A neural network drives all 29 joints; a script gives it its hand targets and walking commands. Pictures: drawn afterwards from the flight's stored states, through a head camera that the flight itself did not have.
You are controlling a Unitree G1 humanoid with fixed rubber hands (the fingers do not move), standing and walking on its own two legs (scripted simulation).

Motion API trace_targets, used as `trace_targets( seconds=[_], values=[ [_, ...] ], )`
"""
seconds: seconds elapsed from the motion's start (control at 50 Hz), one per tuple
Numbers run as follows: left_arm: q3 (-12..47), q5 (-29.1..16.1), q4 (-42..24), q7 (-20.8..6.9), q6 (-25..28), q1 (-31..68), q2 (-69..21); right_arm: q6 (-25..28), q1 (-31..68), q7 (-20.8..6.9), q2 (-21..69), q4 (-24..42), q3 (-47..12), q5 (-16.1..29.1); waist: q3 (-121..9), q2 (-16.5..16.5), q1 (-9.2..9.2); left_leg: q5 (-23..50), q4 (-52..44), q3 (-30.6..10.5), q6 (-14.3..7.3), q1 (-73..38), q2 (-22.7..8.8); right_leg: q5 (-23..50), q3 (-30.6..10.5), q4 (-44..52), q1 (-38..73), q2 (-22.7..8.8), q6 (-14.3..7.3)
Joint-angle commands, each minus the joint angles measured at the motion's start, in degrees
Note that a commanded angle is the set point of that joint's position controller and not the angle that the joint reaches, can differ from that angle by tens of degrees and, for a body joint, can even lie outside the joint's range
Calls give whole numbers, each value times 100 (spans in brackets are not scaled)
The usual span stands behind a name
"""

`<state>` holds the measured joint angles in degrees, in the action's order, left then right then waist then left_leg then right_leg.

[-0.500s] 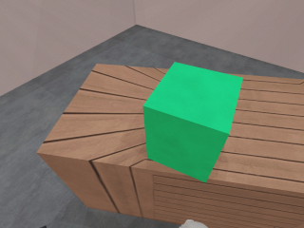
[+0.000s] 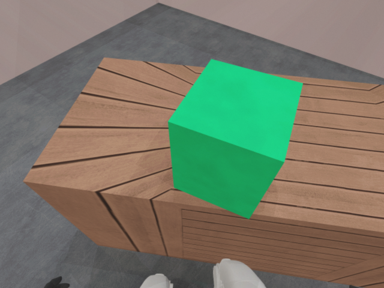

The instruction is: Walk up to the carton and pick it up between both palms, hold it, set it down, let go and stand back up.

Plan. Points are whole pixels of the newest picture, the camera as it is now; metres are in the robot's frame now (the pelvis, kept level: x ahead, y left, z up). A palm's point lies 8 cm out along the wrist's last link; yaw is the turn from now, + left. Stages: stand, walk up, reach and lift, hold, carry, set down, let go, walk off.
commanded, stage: walk up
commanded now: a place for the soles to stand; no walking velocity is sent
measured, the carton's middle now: (230, 141) +0.42 -0.07 +0.04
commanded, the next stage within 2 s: reach and lift in 1.68 s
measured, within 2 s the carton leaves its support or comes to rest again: neither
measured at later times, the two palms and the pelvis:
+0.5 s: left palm out of the picture +0.12 +0.25 -0.05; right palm out of the picture +0.03 -0.40 -0.10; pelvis -0.01 -0.08 +0.01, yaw -5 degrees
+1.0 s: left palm out of the picture +0.09 +0.30 -0.09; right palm out of the picture +0.03 -0.35 -0.07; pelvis -0.02 -0.02 +0.01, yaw -4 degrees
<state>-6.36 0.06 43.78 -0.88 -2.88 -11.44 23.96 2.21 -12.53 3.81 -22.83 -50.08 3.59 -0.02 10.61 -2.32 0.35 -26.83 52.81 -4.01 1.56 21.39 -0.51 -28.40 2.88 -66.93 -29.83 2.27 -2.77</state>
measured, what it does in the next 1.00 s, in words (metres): steps on the spot: right foot, then left foot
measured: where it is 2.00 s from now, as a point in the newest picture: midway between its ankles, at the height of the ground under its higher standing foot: outside the picture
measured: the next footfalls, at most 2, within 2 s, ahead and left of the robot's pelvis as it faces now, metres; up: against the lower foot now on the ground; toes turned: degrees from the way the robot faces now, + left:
right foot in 0.16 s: +0.07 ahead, -0.13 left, +0.00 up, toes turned -5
left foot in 0.74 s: +0.08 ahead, +0.10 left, +0.00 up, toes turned -6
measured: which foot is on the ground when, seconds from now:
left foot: down 0.00-0.18, up 0.20-0.72, down 0.74-1.00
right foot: up 0.00-0.14, down 0.16-0.78, up 0.80-1.00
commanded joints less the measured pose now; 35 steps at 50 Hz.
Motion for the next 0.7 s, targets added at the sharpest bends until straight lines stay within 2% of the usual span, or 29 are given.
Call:
trace_targets(
  seconds=[0.0, 0.02, 0.06, 0.08, 0.1, 0.12, 0.14, 0.16, 0.18, 0.2, 0.22, 0.24, 0.26, 0.28, 0.32, 0.34, 0.38, 0.4, 0.42, 0.44, 0.46, 0.5, 0.52, 0.56, 0.58, 0.6, 0.62, 0.66, 0.68],
  values=[
    [-418, 238, -673, -80, -14, 120, 1435, 210, -240, 297, -2155, 493, 599, -174, -748, 957, 0, 3387, -1739, -2037, -1732, -739, -1965, -360, -1401, -935, -1034, -141, 147],
    [-431, 221, -773, -135, -18, 135, 1300, 196, -252, 300, -2215, 580, 643, -174, -583, 1424, 33, 3575, -1699, -2091, -1805, -780, -2150, -427, -1345, -905, -1091, -301, 158],
    [-300, 183, -712, -95, 71, 402, 1210, 230, -147, 286, -1933, 558, 615, -184, -805, 1515, -162, 3139, -1547, -1719, -1634, -646, -2031, -509, -977, 105, -723, -528, 72],
    [-335, 140, -762, -151, 142, 219, 1138, 247, -21, 257, -2033, 628, 589, -236, -851, 1910, 17, 3165, -1328, -1479, -1488, -764, -1911, -836, -1170, 1138, -634, -715, -6],
    [-407, 179, -426, -143, 193, -550, 1219, 229, 470, 213, -2030, 669, 598, -206, -1453, 1843, 416, 2545, -682, -1326, -1217, -541, -1663, -381, -1117, 2296, 598, -730, -68],
    [-531, 171, -6, -139, 250, -1548, 1207, 154, 545, 204, -1876, 633, 540, -215, -1724, 943, 942, 2273, 284, -324, -895, 614, -1107, 342, -601, 2810, 2484, -405, -2],
    [-548, 228, 6, -58, 254, -1556, 1458, 65, 259, 184, -1189, 632, 316, -209, -1459, -346, 928, 942, 1919, 367, -552, 1862, -348, 564, -1366, 3190, 2796, -538, -19],
    [-566, 207, -119, 19, 342, -1038, 2029, -8, 123, 172, -908, 774, 198, -108, -1159, -1556, 604, -1369, 2487, -41, -311, 2615, 477, 192, -4077, 4750, 1912, -1779, 156],
    [-586, 128, -327, 28, 332, -390, 2149, -88, 445, 240, -1489, 716, 338, -129, -686, -516, 532, -905, 2433, -571, -310, 2178, 225, -1653, -4969, 5821, 936, -2432, -8],
    [-628, 186, -400, 52, 339, -81, 2148, -139, 252, 202, -1735, 450, 379, -41, -483, 52, 370, -388, 2568, -473, -404, 2060, 198, -2512, -4807, 6065, 1063, -2261, 517],
    [-601, 233, -262, 93, 338, 101, 2072, -173, 186, 166, -1638, 334, 392, -5, 13, -44, 289, -20, 2519, -396, -407, 1985, -75, -2207, -4213, 5693, 764, -1995, 594],
    [-580, 215, -134, 116, 359, -17, 1738, -161, -237, 91, -1659, 218, 386, 37, -292, 161, 186, 134, 2365, -237, -386, 1933, -76, -2060, -3875, 5609, 1327, -1750, 959],
    [-547, 197, -118, 170, 410, -193, 1804, -201, -566, 54, -1695, 30, 391, -18, -450, -317, 235, 30, 2141, -243, -369, 1937, -102, -1809, -3741, 5489, 1660, -1698, 1141],
    [-507, 154, -94, 213, 445, -66, 1601, -231, -370, -2, -1692, -57, 364, -10, -350, 221, 242, 289, 1836, -329, -256, 1869, -254, -1364, -3601, 5272, 1584, -1682, 924],
    [-347, 200, -24, 175, 510, -207, 1209, -196, -501, -40, -1585, -210, 363, -10, -584, -62, 110, 443, 1245, -195, -181, 1482, -437, -1065, -3404, 5004, 1824, -1351, 265],
    [-291, 191, 21, 224, 583, -268, 1183, -202, -105, -74, -1558, -50, 344, -39, -796, -188, 248, 242, 960, -180, -225, 1721, -483, -734, -3364, 4722, 2263, -1472, 151],
    [-289, 152, 45, 259, 625, -485, 1189, -128, 54, -74, -1497, -61, 324, 31, -801, -488, 327, 299, 555, -348, -199, 1785, -418, 1695, -2900, 4244, 2780, -1494, 209],
    [-265, 133, 145, 244, 616, -576, 1151, -112, 91, -73, -1534, -75, 249, 46, -1027, -357, 308, 192, 171, -306, -236, 1513, -519, 2239, -2707, 4080, 2848, -1380, 37],
    [-307, 129, 18, 243, 580, -766, 1193, -74, 98, -66, -1460, -14, 230, 62, -1528, -532, 428, -169, 226, -95, -286, 1607, -370, 2251, -2787, 3973, 3503, -1522, 63],
    [-190, 117, 93, 284, 584, -1031, 1027, -71, 370, -49, -1508, 11, 271, -2, -1543, -241, 530, 102, 308, -67, -291, 1668, -363, 3008, -2939, 3977, 3369, -1495, 266],
    [-228, 82, 179, 305, 608, -831, 1122, -124, 58, -58, -1405, -55, 279, 1, -1401, -593, 389, 29, 344, -482, -237, 1455, -311, 3215, -2745, 3884, 3048, -1527, 316],
    [-208, 71, 109, 364, 649, -547, 1071, -151, 263, -44, -1270, 10, 237, -22, -1045, -303, 172, 227, 213, -227, -323, 1456, -364, 4505, -2770, 3930, 2707, -1548, 564],
    [-271, 76, -38, 336, 636, -367, 1201, -199, -132, -52, -1316, -96, 257, 23, -1327, -330, 21, 59, 461, -200, -337, 988, -219, 4504, -2497, 3954, 2407, -1477, 492],
    [-225, 157, -102, 362, 641, -309, 1201, -298, 305, -83, -1424, 93, 298, -35, -1232, -333, 195, 79, 539, -104, -423, 1042, -278, 3357, -2691, 4274, 2244, -1715, 494],
    [-235, 269, -94, 361, 648, -170, 1216, -290, 94, -91, -1418, -3, 337, -9, -1411, -331, 119, -4, 359, -212, -350, 784, -241, 2274, -3127, 4442, 2212, -1732, 202],
    [-286, 279, -152, 343, 639, -286, 1246, -265, 194, -85, -1434, 49, 329, -1, -1282, -642, 145, 43, 307, -229, -417, 1066, -359, 2027, -3025, 4311, 2310, -1658, 182],
    [-255, 268, -67, 314, 627, -133, 1313, -246, 151, -79, -1477, 55, 343, 12, -1287, -469, 105, -323, 228, -232, -408, 857, -430, 1248, -3161, 4451, 1914, -1802, -103],
    [-168, 316, -242, 230, 592, 268, 1198, -150, -92, -111, -1467, -122, 358, -76, -970, -518, -59, -435, -469, 85, -432, 320, -390, 676, -2953, 4372, 1083, -1730, -626],
    [-215, 287, -198, 188, 552, 420, 1233, -83, -253, -137, -1383, -122, 310, -95, -894, -402, -147, -321, -1017, 236, -459, -124, -363, 624, -2393, 4149, 620, -1494, -580]
  ],
)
